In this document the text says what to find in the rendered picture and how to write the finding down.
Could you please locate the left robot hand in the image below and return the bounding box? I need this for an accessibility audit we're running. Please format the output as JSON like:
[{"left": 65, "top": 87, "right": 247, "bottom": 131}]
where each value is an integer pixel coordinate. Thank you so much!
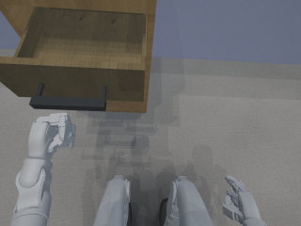
[{"left": 27, "top": 112, "right": 76, "bottom": 161}]

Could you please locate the left robot forearm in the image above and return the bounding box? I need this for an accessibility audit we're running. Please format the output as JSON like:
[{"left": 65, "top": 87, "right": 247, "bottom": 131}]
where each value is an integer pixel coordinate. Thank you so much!
[{"left": 9, "top": 157, "right": 53, "bottom": 226}]

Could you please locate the right robot hand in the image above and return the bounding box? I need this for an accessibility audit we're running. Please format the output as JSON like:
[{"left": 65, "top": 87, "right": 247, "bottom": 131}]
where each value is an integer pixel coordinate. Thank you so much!
[{"left": 222, "top": 174, "right": 261, "bottom": 225}]

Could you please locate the robot right thigh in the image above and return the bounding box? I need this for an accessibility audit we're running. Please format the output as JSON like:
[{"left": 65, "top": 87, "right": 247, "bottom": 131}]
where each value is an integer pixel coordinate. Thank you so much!
[{"left": 169, "top": 179, "right": 213, "bottom": 226}]

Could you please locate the robot thigh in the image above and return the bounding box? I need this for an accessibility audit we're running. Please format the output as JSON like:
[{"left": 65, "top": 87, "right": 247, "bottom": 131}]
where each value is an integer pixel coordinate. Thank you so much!
[
  {"left": 92, "top": 178, "right": 131, "bottom": 226},
  {"left": 169, "top": 179, "right": 213, "bottom": 226}
]

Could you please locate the robot left thigh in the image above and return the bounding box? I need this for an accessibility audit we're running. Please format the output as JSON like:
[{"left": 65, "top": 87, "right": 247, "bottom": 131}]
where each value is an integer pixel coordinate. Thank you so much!
[{"left": 92, "top": 178, "right": 131, "bottom": 226}]

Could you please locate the cabinet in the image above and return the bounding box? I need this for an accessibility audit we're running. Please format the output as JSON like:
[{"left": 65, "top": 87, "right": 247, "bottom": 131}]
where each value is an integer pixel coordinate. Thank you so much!
[{"left": 0, "top": 0, "right": 157, "bottom": 113}]

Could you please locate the drawer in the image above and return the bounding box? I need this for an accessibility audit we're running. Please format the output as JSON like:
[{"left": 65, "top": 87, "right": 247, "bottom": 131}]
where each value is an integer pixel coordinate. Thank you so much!
[{"left": 0, "top": 7, "right": 147, "bottom": 102}]

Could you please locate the handle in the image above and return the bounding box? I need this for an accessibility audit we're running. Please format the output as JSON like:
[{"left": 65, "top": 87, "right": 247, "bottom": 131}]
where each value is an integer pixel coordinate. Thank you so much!
[{"left": 29, "top": 83, "right": 107, "bottom": 112}]

